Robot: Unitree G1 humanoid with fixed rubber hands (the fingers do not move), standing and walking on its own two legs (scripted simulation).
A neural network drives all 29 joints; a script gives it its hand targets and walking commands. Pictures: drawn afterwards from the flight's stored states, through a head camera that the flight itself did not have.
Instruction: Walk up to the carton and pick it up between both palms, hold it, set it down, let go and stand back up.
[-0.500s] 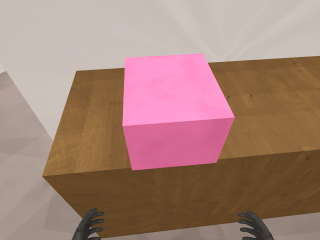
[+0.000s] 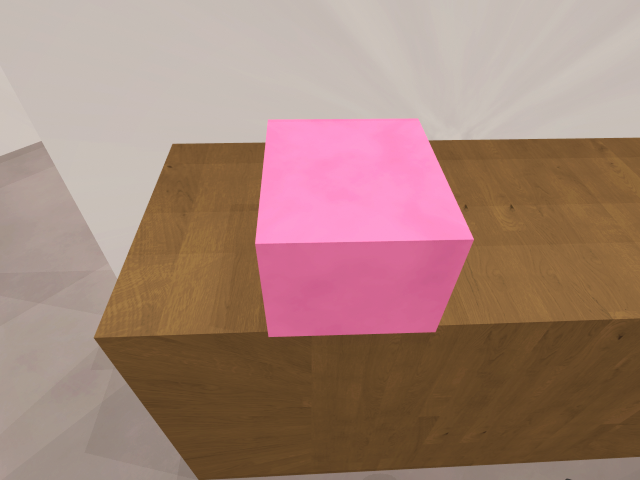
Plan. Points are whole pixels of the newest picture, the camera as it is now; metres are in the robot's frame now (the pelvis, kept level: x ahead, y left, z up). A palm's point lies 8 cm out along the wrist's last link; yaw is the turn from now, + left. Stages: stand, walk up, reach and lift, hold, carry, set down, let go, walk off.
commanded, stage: stand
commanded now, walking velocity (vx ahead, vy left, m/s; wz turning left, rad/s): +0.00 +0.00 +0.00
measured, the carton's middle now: (347, 221) +0.49 -0.01 +0.07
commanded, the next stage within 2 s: none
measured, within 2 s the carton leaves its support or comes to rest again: neither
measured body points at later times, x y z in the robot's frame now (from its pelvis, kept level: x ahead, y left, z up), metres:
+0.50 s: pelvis -0.02 +0.00 +0.01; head -0.02 +0.02 +0.45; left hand +0.06 +0.32 -0.12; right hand +0.07 -0.31 -0.10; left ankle -0.01 +0.13 -0.74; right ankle +0.00 -0.13 -0.74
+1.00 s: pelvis -0.02 +0.01 +0.01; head -0.02 +0.02 +0.46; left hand +0.05 +0.32 -0.12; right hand +0.08 -0.31 -0.11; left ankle -0.01 +0.13 -0.74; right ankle +0.00 -0.13 -0.74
